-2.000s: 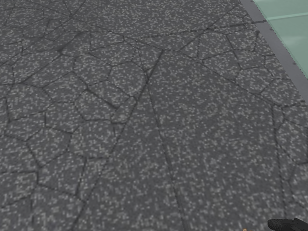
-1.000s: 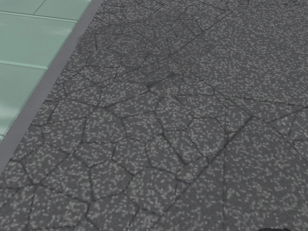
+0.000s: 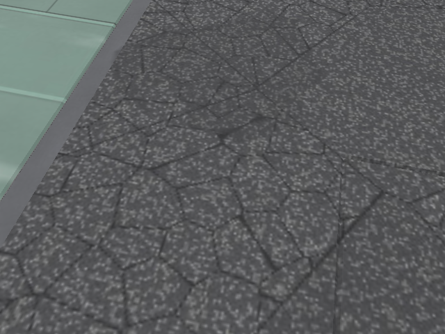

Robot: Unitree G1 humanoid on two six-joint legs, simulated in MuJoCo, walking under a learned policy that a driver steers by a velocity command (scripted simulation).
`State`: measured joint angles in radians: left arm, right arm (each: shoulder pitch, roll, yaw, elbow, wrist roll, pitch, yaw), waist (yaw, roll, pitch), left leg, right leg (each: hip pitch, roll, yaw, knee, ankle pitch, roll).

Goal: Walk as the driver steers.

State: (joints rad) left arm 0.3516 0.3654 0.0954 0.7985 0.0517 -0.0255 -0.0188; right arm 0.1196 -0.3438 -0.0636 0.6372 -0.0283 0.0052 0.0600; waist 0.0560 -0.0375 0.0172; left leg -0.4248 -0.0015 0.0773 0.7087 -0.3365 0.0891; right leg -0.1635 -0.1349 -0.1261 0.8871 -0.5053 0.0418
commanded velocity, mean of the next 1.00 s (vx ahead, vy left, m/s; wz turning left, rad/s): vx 0.94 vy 0.00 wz -0.52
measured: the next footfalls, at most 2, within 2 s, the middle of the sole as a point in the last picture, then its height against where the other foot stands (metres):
right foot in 0.42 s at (230, 307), level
left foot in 0.84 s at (211, 178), level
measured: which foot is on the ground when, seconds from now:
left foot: down 0.00-0.42, up 0.44-0.82, down 0.84-1.00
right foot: up 0.00-0.40, down 0.42-0.84, up 0.86-1.00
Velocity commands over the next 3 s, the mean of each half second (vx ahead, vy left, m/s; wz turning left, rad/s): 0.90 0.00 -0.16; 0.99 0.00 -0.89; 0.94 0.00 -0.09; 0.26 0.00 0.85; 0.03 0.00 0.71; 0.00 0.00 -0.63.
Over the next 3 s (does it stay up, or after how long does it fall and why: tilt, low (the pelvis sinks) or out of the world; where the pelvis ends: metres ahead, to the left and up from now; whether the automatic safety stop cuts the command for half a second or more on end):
stays up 1.56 -0.53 0.01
